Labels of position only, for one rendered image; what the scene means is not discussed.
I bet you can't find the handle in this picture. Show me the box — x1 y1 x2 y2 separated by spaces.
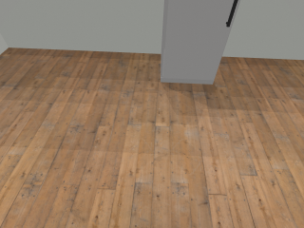
226 0 238 28

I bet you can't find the fridge door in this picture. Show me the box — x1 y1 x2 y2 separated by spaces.
162 0 240 81

